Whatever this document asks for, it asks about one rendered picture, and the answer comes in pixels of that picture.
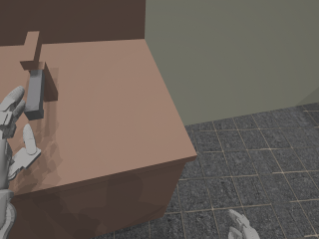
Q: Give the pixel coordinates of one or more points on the robot left forearm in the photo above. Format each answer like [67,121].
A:
[8,213]

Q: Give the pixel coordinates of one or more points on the right robot hand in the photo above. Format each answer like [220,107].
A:
[243,225]

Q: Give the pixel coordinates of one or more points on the counter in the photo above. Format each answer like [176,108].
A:
[113,145]

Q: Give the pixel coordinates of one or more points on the tap lever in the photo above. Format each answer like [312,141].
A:
[35,97]

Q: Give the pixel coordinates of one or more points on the left robot hand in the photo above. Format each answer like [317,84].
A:
[10,110]

